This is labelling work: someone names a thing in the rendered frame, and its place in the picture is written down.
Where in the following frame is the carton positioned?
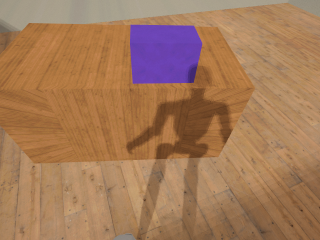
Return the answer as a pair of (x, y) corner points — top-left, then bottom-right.
(130, 24), (203, 84)

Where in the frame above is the pedestal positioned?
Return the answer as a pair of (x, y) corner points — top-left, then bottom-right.
(0, 23), (255, 164)

